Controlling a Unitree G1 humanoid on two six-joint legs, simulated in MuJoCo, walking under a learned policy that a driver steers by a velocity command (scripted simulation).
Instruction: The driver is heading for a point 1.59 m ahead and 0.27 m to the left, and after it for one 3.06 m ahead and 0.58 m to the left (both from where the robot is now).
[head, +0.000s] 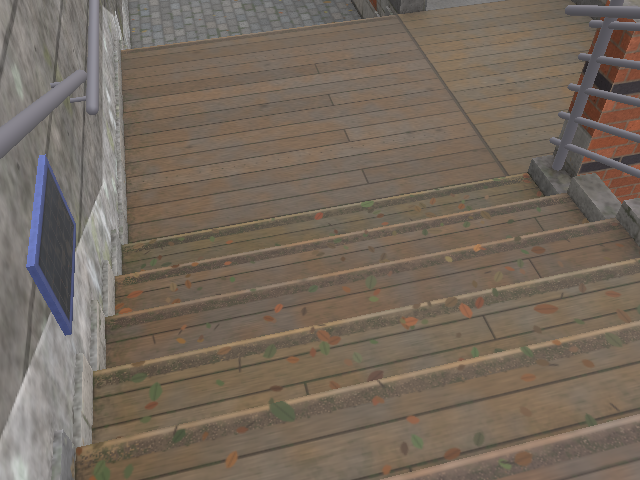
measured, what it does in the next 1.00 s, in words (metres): goes down, turning left: left foot 0.15 m lower, then right foot 0.15 m lower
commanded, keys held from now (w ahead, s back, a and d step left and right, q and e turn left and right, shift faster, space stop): w+e+shift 0.04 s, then w+q+shift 0.84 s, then w+shift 0.02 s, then w+e+shift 0.10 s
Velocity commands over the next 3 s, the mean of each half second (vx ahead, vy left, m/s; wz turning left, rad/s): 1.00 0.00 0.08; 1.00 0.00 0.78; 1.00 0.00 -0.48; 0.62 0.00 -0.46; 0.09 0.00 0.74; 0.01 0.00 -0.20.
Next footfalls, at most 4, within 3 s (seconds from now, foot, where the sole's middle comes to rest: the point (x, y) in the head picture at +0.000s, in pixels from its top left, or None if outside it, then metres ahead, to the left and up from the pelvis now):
0.36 left None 0.41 0.12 -0.94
0.72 right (355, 419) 0.82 -0.08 -1.09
1.18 left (217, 373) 1.06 0.34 -1.24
1.58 right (263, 312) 1.41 0.22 -1.39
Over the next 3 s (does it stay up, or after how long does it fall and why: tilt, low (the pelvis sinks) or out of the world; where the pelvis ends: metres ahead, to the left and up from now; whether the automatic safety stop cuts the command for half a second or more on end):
stays up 1.68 0.29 -0.77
